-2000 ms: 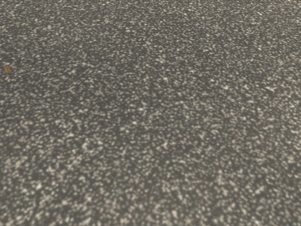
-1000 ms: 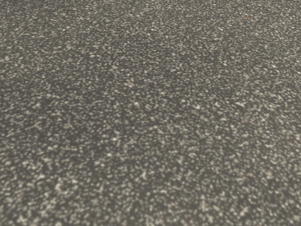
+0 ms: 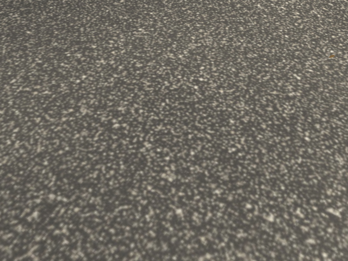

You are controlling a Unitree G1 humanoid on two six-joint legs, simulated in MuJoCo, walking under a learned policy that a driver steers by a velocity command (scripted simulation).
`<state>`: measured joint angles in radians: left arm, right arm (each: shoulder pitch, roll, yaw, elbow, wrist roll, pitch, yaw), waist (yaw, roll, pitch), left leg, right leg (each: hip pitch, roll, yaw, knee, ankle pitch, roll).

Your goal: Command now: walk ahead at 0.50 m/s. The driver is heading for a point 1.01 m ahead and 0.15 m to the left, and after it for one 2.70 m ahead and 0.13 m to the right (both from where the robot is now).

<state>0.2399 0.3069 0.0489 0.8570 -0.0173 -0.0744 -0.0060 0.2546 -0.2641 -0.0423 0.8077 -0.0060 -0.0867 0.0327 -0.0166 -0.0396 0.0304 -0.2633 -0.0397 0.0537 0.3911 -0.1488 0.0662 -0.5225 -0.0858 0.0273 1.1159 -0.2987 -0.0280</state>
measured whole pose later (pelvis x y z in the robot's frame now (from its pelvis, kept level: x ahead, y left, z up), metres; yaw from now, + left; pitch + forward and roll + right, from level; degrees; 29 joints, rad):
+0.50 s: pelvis +0.28 -0.06 -0.01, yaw +1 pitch +1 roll +0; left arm 0.17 0.27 0.05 0.83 0.00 -0.09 -0.03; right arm 0.31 -0.29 -0.05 0.89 0.03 -0.08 0.00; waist -0.01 0.03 0.03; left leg -0.40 0.04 -0.04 1.14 -0.38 0.04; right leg -0.33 0.03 -0.06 0.46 -0.16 -0.06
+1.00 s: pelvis +0.56 +0.01 -0.02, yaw +16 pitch +1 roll -1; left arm 0.24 0.28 0.05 0.89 -0.02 -0.09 0.00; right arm 0.16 -0.29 -0.08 0.71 0.02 -0.05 0.04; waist 0.01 0.00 0.06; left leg -0.44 -0.06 0.03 0.59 -0.18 0.11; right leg -0.26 -0.02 -0.02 1.17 -0.47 -0.01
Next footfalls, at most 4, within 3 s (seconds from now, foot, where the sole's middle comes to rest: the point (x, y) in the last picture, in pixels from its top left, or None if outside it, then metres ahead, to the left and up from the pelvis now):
0.36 right None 0.38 -0.15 -0.78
0.92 left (146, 216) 0.66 0.10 -0.78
1.40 right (168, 147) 1.01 0.01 -0.78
1.90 left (119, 146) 1.01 0.24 -0.78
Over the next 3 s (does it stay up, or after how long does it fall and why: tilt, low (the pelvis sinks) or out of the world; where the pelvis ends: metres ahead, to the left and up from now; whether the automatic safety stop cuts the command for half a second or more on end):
stays up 0.98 0.09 -0.01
